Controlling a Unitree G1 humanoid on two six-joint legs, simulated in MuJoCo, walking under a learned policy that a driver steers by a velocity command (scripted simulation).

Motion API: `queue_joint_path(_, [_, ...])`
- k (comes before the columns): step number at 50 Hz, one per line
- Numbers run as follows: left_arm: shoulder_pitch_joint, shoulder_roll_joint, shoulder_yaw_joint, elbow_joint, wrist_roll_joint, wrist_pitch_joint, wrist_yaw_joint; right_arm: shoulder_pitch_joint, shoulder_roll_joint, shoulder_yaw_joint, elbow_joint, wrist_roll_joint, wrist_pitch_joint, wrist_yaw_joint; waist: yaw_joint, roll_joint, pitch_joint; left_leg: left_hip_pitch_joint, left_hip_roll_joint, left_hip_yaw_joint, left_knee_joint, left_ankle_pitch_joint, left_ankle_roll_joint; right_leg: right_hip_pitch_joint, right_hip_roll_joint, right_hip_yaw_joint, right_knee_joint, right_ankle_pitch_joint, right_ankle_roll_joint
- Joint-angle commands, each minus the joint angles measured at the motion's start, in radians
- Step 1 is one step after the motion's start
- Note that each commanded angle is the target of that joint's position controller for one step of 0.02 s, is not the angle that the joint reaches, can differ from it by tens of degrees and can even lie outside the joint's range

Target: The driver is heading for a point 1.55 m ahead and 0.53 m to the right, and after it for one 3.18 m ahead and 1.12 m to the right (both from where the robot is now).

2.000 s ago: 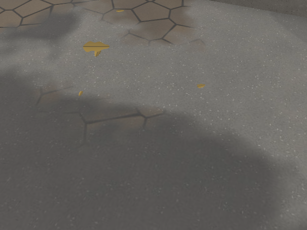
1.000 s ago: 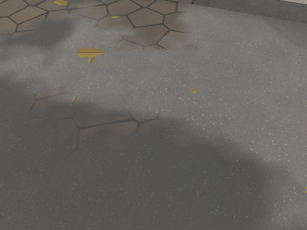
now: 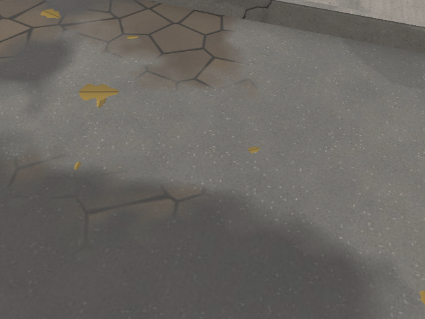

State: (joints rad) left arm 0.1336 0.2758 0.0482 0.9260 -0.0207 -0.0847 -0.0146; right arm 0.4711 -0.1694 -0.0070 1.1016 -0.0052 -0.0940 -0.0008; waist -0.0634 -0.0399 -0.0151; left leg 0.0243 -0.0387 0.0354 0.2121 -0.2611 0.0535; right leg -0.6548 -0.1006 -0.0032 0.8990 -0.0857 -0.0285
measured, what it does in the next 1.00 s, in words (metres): walks ahead: right foot, then left foot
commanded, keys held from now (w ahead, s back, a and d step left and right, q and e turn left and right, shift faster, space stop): w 0.60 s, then w+e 0.40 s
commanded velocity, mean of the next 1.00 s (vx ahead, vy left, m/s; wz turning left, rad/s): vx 0.49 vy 0.00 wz -0.13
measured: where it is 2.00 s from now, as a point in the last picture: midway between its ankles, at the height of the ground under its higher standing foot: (252, 175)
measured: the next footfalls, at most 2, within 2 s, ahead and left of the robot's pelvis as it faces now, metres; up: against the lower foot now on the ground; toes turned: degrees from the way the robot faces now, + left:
right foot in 0.22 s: +0.32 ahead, -0.13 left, +0.00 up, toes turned -2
left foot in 0.76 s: +0.63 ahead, +0.11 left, +0.00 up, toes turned -1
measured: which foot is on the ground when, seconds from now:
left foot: down 0.00-0.24, up 0.26-0.74, down 0.76-1.00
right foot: up 0.00-0.20, down 0.22-0.76, up 0.78-1.00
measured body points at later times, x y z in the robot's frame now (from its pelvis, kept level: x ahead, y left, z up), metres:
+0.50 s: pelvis +0.29 -0.05 +0.00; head +0.31 -0.05 +0.45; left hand +0.30 +0.21 -0.14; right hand +0.43 -0.32 -0.12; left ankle +0.40 +0.13 -0.67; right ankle +0.28 -0.13 -0.75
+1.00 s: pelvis +0.58 +0.01 +0.00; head +0.60 +0.01 +0.45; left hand +0.72 +0.27 -0.13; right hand +0.59 -0.26 -0.13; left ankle +0.59 +0.11 -0.75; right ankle +0.61 -0.16 -0.66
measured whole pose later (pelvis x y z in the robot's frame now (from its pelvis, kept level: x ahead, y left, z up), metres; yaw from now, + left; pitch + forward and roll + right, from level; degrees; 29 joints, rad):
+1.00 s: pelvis +0.58 +0.01 +0.00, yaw -10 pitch +1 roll +2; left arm 0.21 0.29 0.08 0.90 -0.03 -0.04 0.01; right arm 0.27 -0.24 -0.07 0.94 -0.02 -0.11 0.00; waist -0.03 -0.05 0.02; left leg -0.14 -0.01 0.17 0.30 -0.18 0.04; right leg -0.63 -0.11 0.05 1.08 -0.22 -0.04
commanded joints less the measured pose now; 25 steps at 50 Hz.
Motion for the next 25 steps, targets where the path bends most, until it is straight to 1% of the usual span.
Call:
queue_joint_path(1, [-0.191,0.001,-0.013,-0.11,-0.003,-0.012,-0.008,0.033,-0.182,-0.028,-0.044,0.002,-0.002,-0.019,-0.013,0.117,0.147,-0.08,0.215,-0.122,-0.128,0.322,0.111,-0.053,0.028,-0.044,-0.202,0.111,0.02])
queue_joint_path(4, [-0.266,0.009,-0.017,-0.142,-0.009,-0.014,-0.021,0.074,-0.187,-0.035,-0.034,0.013,0.0,-0.023,-0.02,0.125,0.174,-0.037,0.245,-0.106,-0.134,0.333,0.117,-0.017,0.047,-0.048,-0.309,0.143,0.002])
queue_joint_path(6, [-0.29,0.022,-0.015,-0.163,-0.011,-0.02,-0.033,0.072,-0.192,-0.042,-0.032,0.02,0.006,-0.025,-0.001,0.125,0.175,0.036,0.275,-0.097,-0.102,0.402,0.109,-0.01,0.051,-0.034,-0.357,0.123,-0.025])
queue_joint_path(7, [-0.28,0.035,-0.01,-0.166,-0.01,-0.023,-0.037,0.061,-0.2,-0.047,-0.035,0.02,0.011,-0.026,0.018,0.128,0.157,0.071,0.286,-0.089,-0.067,0.485,0.1,0.019,0.06,-0.035,-0.374,0.099,-0.041])
queue_joint_path(8, [-0.241,0.057,0.0,-0.161,-0.009,-0.026,-0.039,0.044,-0.213,-0.053,-0.043,0.016,0.015,-0.026,0.049,0.143,0.117,0.101,0.292,-0.082,-0.009,0.647,0.089,0.087,0.082,-0.045,-0.377,0.069,-0.058])
queue_joint_path(9, [-0.166,0.087,0.015,-0.143,-0.009,-0.025,-0.037,0.03,-0.228,-0.059,-0.05,0.011,0.023,-0.026,0.093,0.17,0.051,0.121,0.292,-0.073,0.087,0.843,0.079,0.195,0.115,-0.065,-0.362,0.036,-0.076])
queue_joint_path(10, [-0.005,0.126,0.039,-0.096,-0.012,-0.023,-0.03,0.01,-0.225,-0.059,-0.059,0.003,0.033,-0.025,0.174,0.177,-0.048,0.094,0.259,-0.044,0.271,0.972,0.058,0.393,0.148,-0.087,-0.365,0.03,-0.103])
queue_joint_path(11, [0.178,0.17,0.059,-0.048,-0.01,-0.016,-0.02,-0.007,-0.212,-0.051,-0.08,-0.004,0.035,-0.022,0.251,0.16,-0.164,-0.091,0.224,-0.034,0.515,0.838,0.031,0.694,0.066,0.003,-0.338,0.03,-0.147])
queue_joint_path(12, [0.325,0.265,0.083,-0.016,0.019,-0.009,-0.014,0.122,-0.077,-0.015,-0.096,-0.004,0.017,-0.004,0.204,-0.087,-0.355,-0.512,0.051,-0.012,0.947,0.336,-0.038,1.12,-0.22,0.482,-0.386,-0.185,-0.322])
queue_joint_path(13, [0.317,0.197,0.059,-0.004,0.017,-0.005,-0.016,0.111,-0.072,-0.01,-0.074,0.014,-0.016,0.005,0.201,-0.165,-0.426,-0.64,-0.027,-0.162,1.144,-0.274,-0.03,1.133,-0.301,0.796,-0.594,-0.285,-0.352])
queue_joint_path(14, [0.211,0.142,0.041,-0.014,0.007,-0.011,-0.017,-0.003,-0.165,-0.037,-0.119,0.046,-0.037,0.009,0.181,-0.132,-0.23,-0.739,0.04,-0.175,1.212,-0.243,-0.004,0.977,-0.256,0.664,-0.626,-0.304,-0.288])
queue_joint_path(15, [0.107,0.103,0.029,-0.038,0.007,-0.016,-0.017,-0.088,-0.191,-0.042,-0.146,0.057,-0.047,0.003,0.147,-0.047,-0.109,-0.731,0.097,-0.141,1.18,-0.149,0.008,0.789,-0.225,0.504,-0.653,-0.217,-0.253])
queue_joint_path(16, [0.042,0.071,0.019,-0.045,0.016,-0.024,-0.024,-0.127,-0.189,-0.049,-0.153,0.048,-0.044,-0.008,0.109,0.023,-0.034,-0.683,0.139,-0.119,1.113,-0.076,0.009,0.624,-0.185,0.385,-0.686,-0.106,-0.23])
queue_joint_path(17, [0.011,0.045,0.011,-0.043,0.026,-0.032,-0.029,-0.11,-0.175,-0.057,-0.15,0.035,-0.03,-0.015,0.067,0.008,-0.012,-0.609,0.174,-0.123,1.054,-0.032,0.009,0.521,-0.144,0.295,-0.714,-0.047,-0.208])
queue_joint_path(18, [0.006,0.034,0.008,-0.034,0.029,-0.033,-0.033,-0.082,-0.146,-0.055,-0.146,0.03,-0.015,-0.018,0.043,-0.015,-0.003,-0.559,0.186,-0.123,1.022,-0.017,0.007,0.46,-0.12,0.252,-0.741,-0.038,-0.206])
queue_joint_path(19, [0.02,0.038,0.009,-0.023,0.026,-0.035,-0.033,-0.069,-0.124,-0.054,-0.145,0.028,-0.003,-0.02,0.033,-0.022,0.01,-0.544,0.192,-0.115,0.991,-0.016,0.002,0.422,-0.109,0.218,-0.764,-0.021,-0.214])
queue_joint_path(20, [0.039,0.05,0.01,-0.01,0.023,-0.037,-0.029,-0.08,-0.119,-0.055,-0.153,0.026,0.006,-0.022,0.026,-0.024,0.03,-0.555,0.198,-0.105,0.958,-0.004,-0.006,0.393,-0.105,0.19,-0.783,-0.002,-0.221])
queue_joint_path(21, [0.058,0.069,0.014,-0.001,0.024,-0.039,-0.023,-0.117,-0.129,-0.058,-0.171,0.021,0.011,-0.024,0.027,-0.021,0.05,-0.59,0.205,-0.1,0.915,0.031,-0.018,0.385,-0.104,0.171,-0.8,0.012,-0.228])
queue_joint_path(23, [0.101,0.098,0.02,0.013,0.025,-0.036,-0.005,-0.216,-0.147,-0.063,-0.211,0.011,0.011,-0.025,0.046,-0.006,0.076,-0.678,0.216,-0.095,0.793,0.138,-0.041,0.415,-0.105,0.151,-0.816,0.037,-0.23])
queue_joint_path(25, [0.136,0.107,0.021,0.02,0.021,-0.029,0.008,-0.297,-0.141,-0.061,-0.239,0.009,0.004,-0.018,0.068,0.0,0.081,-0.698,0.205,-0.082,0.641,0.261,-0.049,0.449,-0.086,0.113,-0.815,0.067,-0.208])
Keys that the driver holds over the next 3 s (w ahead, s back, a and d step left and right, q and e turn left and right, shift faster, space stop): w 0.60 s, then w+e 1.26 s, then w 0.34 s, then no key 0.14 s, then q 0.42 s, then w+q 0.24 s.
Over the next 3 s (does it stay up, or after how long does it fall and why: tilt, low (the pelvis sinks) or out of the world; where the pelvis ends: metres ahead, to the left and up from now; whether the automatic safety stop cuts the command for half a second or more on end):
stays up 1.33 -0.44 0.00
